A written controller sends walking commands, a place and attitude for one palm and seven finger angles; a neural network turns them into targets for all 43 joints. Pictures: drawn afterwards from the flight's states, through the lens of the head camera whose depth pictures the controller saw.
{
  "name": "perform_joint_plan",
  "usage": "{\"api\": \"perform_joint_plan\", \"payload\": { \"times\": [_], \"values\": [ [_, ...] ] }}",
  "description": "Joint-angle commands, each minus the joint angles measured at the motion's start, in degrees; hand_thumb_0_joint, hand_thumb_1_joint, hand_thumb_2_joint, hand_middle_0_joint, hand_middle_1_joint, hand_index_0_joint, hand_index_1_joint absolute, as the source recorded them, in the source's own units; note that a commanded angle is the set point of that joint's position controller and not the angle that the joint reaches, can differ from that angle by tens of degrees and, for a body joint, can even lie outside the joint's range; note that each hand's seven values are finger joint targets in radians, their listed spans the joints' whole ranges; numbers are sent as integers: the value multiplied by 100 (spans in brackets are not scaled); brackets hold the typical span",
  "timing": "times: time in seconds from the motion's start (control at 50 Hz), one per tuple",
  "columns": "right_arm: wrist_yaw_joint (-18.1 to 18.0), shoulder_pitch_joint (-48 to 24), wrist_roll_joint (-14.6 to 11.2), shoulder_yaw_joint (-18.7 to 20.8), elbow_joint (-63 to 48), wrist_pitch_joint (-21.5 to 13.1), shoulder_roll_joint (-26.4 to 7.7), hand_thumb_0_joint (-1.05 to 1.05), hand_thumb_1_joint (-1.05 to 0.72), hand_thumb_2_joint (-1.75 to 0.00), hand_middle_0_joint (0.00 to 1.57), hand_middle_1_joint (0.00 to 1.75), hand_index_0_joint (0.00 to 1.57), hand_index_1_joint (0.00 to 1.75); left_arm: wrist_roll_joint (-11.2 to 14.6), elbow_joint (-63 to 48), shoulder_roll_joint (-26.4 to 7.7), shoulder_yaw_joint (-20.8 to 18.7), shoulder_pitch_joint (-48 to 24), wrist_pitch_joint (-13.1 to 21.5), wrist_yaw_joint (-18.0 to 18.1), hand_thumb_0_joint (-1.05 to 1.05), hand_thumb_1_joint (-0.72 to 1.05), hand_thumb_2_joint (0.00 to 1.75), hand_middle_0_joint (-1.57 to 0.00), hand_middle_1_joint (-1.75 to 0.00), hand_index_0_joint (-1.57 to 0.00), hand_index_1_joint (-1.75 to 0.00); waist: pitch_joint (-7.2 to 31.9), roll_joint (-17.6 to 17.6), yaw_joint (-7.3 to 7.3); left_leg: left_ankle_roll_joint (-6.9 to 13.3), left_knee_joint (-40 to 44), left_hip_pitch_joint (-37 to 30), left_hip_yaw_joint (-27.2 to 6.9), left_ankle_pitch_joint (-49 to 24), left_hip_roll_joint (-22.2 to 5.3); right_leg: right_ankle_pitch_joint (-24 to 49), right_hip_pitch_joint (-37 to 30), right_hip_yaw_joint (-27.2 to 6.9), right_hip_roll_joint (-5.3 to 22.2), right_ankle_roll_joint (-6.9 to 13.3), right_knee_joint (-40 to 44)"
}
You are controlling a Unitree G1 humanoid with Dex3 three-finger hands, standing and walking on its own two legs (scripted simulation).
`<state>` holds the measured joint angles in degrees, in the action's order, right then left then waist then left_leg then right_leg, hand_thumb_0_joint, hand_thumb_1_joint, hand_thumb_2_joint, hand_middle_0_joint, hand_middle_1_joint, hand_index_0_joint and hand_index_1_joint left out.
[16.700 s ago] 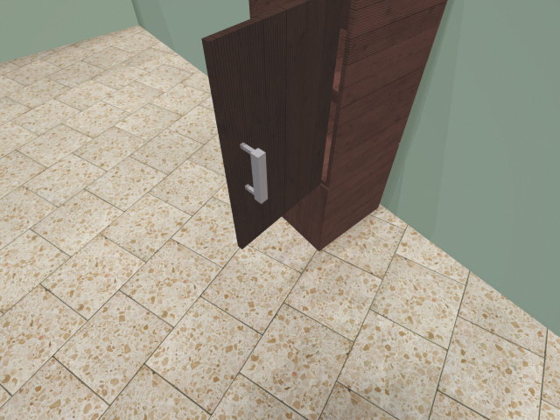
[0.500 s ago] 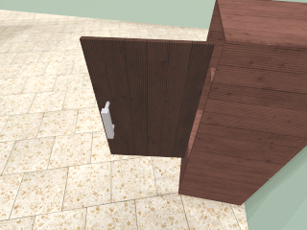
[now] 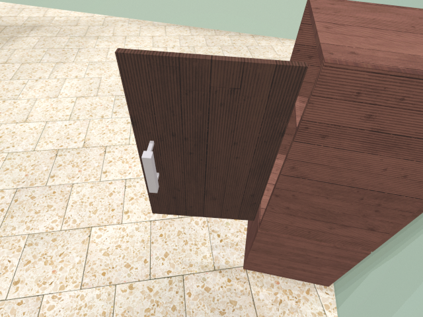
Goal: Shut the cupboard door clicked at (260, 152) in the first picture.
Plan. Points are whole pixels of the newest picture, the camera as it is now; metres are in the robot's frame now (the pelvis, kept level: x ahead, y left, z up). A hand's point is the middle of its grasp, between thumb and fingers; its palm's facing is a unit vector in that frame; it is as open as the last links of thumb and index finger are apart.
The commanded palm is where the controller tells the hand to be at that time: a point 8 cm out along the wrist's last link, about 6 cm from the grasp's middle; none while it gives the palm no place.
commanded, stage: come to a stop and stand still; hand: left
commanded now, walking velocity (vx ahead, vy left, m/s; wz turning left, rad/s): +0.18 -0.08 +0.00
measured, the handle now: (152, 167) +0.48 +0.19 -0.05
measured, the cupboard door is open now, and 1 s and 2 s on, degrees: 98 98 98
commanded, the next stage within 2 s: look again from close up in 0.96 s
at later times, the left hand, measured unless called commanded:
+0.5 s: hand out of the picture +0.04 +0.18 -0.18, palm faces +0.00 -0.97 -0.22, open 7.3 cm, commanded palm none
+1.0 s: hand out of the picture -0.03 +0.19 -0.17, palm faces -0.01 -0.97 -0.23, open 7.4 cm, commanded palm none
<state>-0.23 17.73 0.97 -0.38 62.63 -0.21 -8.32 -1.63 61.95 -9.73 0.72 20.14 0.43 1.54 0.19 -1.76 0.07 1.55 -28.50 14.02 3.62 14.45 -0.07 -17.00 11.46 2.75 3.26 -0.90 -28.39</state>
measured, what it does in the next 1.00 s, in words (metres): stands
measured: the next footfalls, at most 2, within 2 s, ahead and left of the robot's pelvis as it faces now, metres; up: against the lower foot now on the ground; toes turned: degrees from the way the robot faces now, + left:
none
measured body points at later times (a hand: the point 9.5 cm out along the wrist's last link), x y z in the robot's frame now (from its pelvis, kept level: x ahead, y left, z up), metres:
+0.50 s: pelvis +0.01 +0.00 -0.01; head +0.04 +0.01 +0.44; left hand +0.04 +0.23 -0.17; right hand +0.07 -0.24 -0.15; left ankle +0.01 +0.10 -0.74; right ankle -0.02 -0.14 -0.74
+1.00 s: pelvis -0.04 +0.00 +0.00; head -0.03 +0.00 +0.45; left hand -0.03 +0.24 -0.15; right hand -0.02 -0.24 -0.15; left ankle +0.01 +0.10 -0.74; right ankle -0.02 -0.14 -0.74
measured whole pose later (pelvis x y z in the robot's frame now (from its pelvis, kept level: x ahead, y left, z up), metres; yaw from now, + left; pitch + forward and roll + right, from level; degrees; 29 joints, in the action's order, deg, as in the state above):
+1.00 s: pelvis -0.04 +0.00 +0.00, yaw +0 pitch +0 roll +0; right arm 0.2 17.9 1.2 0.9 57.7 0.8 -11.4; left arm -1.4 57.1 -11.2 0.6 19.4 -0.6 1.5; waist -0.1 -0.1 0.5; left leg 2.0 -29.0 17.5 4.1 11.4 0.4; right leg -14.7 15.8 0.0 2.5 -1.1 -30.5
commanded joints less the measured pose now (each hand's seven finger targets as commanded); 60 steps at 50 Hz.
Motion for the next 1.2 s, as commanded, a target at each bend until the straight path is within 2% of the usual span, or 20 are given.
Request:
{"api": "perform_joint_plan", "payload": {
  "times": [0.0, 0.06, 0.08, 0.14, 0.18, 0.24, 0.32, 0.44, 0.46, 0.48, 0.5, 0.52, 0.56, 0.58, 0.62, 0.66, 0.74, 0.84, 1.02, 1.18],
  "values": [
    [-51, 101, 11, 179, -250, -79, -791, 0, -90, -90, 20, 30, 20, 30, 1, -176, -407, -138, 470, 74, -32, 0, 90, 90, -20, -30, -20, -30, -835, 368, -79, 213, 1178, 654, -922, 1868, -686, -832, 312, -166, 68, 313, 358],
    [-74, 103, -22, 89, -224, -155, -551, 0, -90, -90, 20, 30, 20, 30, 44, -93, -381, -127, 550, 143, 11, 0, 90, 90, -20, -30, -20, -30, -695, 87, -91, 116, 544, 354, -492, 63, -455, 312, 166, -468, 291, 348, 534],
    [-95, 131, -32, 60, -185, -183, -456, 0, -90, -90, 20, 30, 20, 30, 53, -58, -413, -129, 565, 166, 31, 0, 90, 90, -20, -30, -20, -30, -590, -84, -76, 86, 363, 228, -375, -709, -413, 1121, 30, -468, 329, 330, 503],
    [-154, 190, -59, 42, -81, -234, -510, 0, -90, -90, 20, 30, 20, 30, 93, -17, -443, -96, 546, 217, 101, 0, 90, 90, -20, -30, -20, -30, -69, -20, -30, 5, 195, -294, -339, -2421, -488, 3282, -358, -352, 419, 216, 231],
    [-195, 178, -94, 91, -109, -221, -543, 0, -90, -90, 20, 30, 20, 30, 96, -82, -572, -147, 559, 207, 141, 0, 90, 90, -20, -30, -20, -30, 111, 9, -45, -8, 54, -418, -276, -3055, -485, 4184, -557, -344, 470, 199, 15],
    [-224, 126, -92, 174, -209, -129, -642, 0, -90, -90, 20, 30, 20, 30, 92, -227, -670, -224, 525, 126, 186, 0, 90, 90, -20, -30, -20, -30, 247, 85, -52, -10, -131, -484, -209, -3316, -515, 4342, -528, -388, 539, 241, -262],
    [-223, -36, -59, 271, -408, -31, -716, 0, -90, -90, 20, 30, 20, 30, 77, -440, -709, -300, 358, 51, 191, 0, 90, 90, -20, -30, -20, -30, 310, 34, -42, -8, -295, -462, -199, -3092, -552, 3973, -366, -495, 578, 313, -373],
    [-149, -346, -41, 273, -573, -10, -677, 0, -90, -90, 20, 30, 20, 30, 51, -661, -641, -269, 27, -27, 151, 0, 90, 90, -20, -30, -20, -30, 203, 250, -40, 45, -1, -381, -349, -2259, -570, 2368, -89, -495, 426, 263, -132],
    [-111, -589, -135, 334, -914, -51, -1039, 0, -90, -90, 20, 30, 20, 30, 32, -538, -795, -284, 107, 26, 307, 0, 90, 90, -20, -30, -20, -30, 108, 597, -25, -72, -714, -483, -291, -3020, -842, 2694, 307, -609, 482, 200, 9],
    [-96, -589, -79, 293, -1113, -41, -962, 0, -90, -90, 20, 30, 20, 30, 24, -702, -958, -302, 36, 54, 296, 0, 90, 90, -20, -30, -20, -30, -7, 735, 4, -110, -636, -185, -384, -2547, -694, 2763, 167, -628, 638, 332, 2],
    [-96, -341, -28, 315, -1039, -83, -727, 0, -90, -90, 20, 30, 20, 30, 37, -808, -931, -280, -81, 53, 227, 0, 90, 90, -20, -30, -20, -30, 338, 732, 69, -75, -375, -299, -379, -2165, -594, 2527, 74, -667, 588, 430, -368],
    [-107, -299, -13, 306, -1049, -63, -818, 0, -90, -90, 20, 30, 20, 30, 55, -838, -827, -256, -190, 43, 211, 0, 90, 90, -20, -30, -20, -30, 497, 459, 57, 11, -247, -324, -538, -2103, -709, 1706, 57, -465, 396, 403, -352],
    [-88, -460, -17, 316, -1191, -44, -940, 0, -90, -90, 20, 30, 20, 30, 42, -932, -735, -236, -265, -19, 168, 0, 90, 90, -20, -30, -20, -30, 228, 552, -2, 130, 159, -66, -751, -1412, -794, 437, 197, -314, 117, 313, -211],
    [-78, -550, -1, 297, -1236, -47, -923, 0, -90, -90, 20, 30, 20, 30, 30, -957, -749, -221, -296, -35, 141, 0, 90, 90, -20, -30, -20, -30, -7, 614, -54, 173, 314, 139, -784, -1113, -782, 229, 245, -296, 68, 300, -155],
    [-44, -649, 6, 298, -1327, -5, -937, 0, -90, -90, 20, 30, 20, 30, 17, -988, -774, -212, -356, -62, 96, 0, 90, 90, -20, -30, -20, -30, -484, 288, -43, 128, 635, 585, -821, 470, -627, -348, 460, -415, 97, 302, 107],
    [-13, -573, 29, 322, -1340, 30, -975, 0, -90, -90, 20, 30, 20, 30, 8, -1025, -842, -207, -404, -71, 67, 0, 90, 90, -20, -30, -20, -30, -733, 119, 13, 81, 851, 715, -834, 1370, -516, -951, 783, -532, 111, 311, 287],
    [16, -421, 50, 316, -1277, 44, -1011, 0, -90, -90, 20, 30, 20, 30, 4, -1048, -880, -226, -215, -73, 46, 0, 90, 90, -20, -30, -20, -30, -610, 203, -24, 96, 1038, 812, -881, 1722, -511, -1147, 757, -515, 82, 276, 338],
    [15, -160, 41, 277, -1117, 9, -917, 0, -90, -90, 20, 30, 20, 30, 36, -1030, -907, -216, -184, -8, 32, 0, 90, 90, -20, -30, -20, -30, -343, -38, 58, 57, 781, 397, -730, 1175, -371, -1349, 968, -841, 228, 353, 646],
    [-11, 9, -7, 208, -698, -86, -916, 0, -90, -90, 20, 30, 20, 30, 58, -657, -765, -139, 101, 62, 19, 0, 90, 90, -20, -30, -20, -30, -366, 282, -12, 63, 1085, 452, -870, 1051, -519, -677, 644, -785, 174, 309, 637],
    [-44, 107, -48, 158, -379, -141, -799, 0, -90, -90, 20, 30, 20, 30, 74, -339, -648, -74, 217, 106, 32, 0, 90, 90, -20, -30, -20, -30, -319, 250, -19, 33, 1051, 155, -738, 467, -547, -19, 437, -727, 213, 280, 716]
  ]
}}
